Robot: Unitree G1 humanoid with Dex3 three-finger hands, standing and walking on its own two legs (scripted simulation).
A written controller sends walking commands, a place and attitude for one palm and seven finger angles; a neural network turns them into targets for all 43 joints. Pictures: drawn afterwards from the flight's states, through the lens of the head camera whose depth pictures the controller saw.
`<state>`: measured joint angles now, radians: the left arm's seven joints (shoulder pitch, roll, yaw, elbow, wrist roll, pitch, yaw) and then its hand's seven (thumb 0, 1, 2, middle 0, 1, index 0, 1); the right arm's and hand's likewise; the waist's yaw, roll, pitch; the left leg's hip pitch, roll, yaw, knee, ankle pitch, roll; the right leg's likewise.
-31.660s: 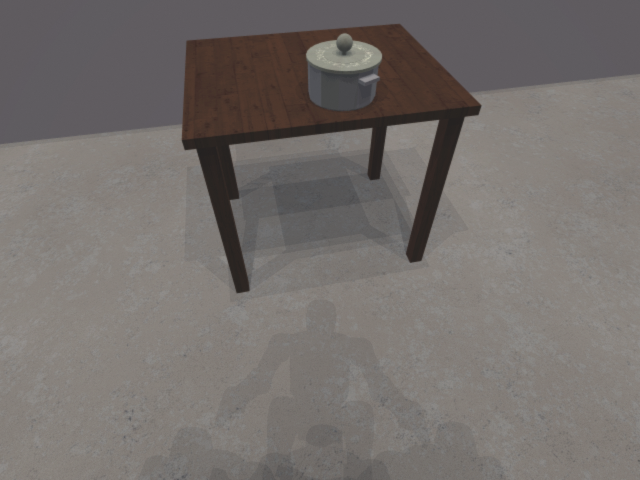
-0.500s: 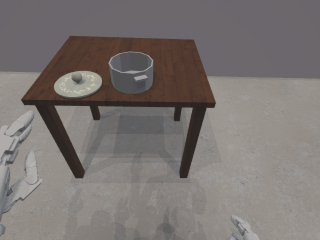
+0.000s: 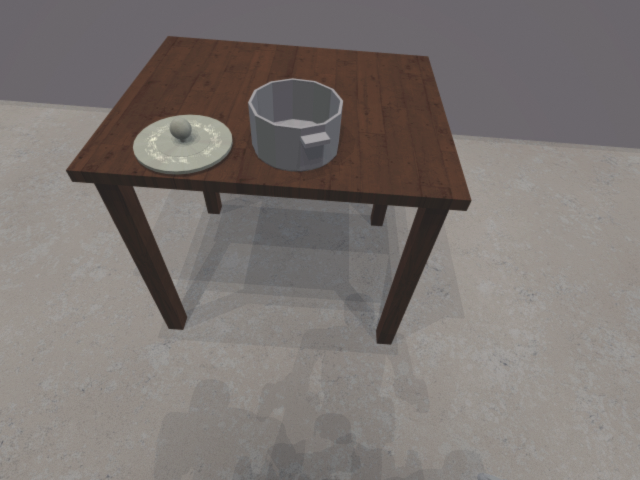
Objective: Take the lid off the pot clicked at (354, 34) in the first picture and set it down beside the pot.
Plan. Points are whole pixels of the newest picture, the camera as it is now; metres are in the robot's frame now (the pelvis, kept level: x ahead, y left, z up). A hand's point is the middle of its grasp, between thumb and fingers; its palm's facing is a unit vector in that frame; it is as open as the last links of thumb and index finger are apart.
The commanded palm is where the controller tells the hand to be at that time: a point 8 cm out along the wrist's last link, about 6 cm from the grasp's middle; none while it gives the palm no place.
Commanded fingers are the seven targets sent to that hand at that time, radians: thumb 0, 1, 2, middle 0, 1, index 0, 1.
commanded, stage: stop stepping back and stand still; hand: left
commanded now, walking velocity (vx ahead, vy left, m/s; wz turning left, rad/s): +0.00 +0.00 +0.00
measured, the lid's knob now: (180, 128) +0.76 +0.32 +0.00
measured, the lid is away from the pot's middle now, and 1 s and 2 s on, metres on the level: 0.24 0.24 0.24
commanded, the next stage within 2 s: let the arm hang, fingers relaxed in 0.02 s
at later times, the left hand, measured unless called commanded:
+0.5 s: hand out of the picture +0.01 +0.18 -0.16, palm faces +0.01 -0.98 -0.20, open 7.4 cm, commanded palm none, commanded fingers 0.00 0.90 0.90 -0.20 -0.30 -0.20 -0.30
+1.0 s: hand out of the picture +0.03 +0.15 -0.16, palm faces +0.02 -0.98 -0.19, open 7.3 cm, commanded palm none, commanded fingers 0.00 0.90 0.90 -0.20 -0.30 -0.20 -0.30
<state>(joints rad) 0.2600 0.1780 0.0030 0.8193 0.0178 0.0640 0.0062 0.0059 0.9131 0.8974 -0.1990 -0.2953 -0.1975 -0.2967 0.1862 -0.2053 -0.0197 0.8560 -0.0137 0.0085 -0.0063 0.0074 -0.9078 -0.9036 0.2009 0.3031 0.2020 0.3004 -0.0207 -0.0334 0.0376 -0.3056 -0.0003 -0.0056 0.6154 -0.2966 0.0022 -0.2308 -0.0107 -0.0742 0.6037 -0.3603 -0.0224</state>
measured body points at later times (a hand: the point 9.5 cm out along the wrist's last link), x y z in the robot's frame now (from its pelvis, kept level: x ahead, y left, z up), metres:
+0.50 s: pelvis +0.01 +0.01 +0.01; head +0.04 +0.00 +0.46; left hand +0.01 +0.23 -0.15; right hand -0.01 -0.20 -0.15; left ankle +0.02 +0.12 -0.73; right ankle -0.02 -0.10 -0.73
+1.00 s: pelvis +0.03 -0.01 +0.01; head +0.05 -0.01 +0.46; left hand +0.03 +0.21 -0.15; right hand +0.01 -0.22 -0.15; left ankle +0.02 +0.12 -0.73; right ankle -0.02 -0.10 -0.73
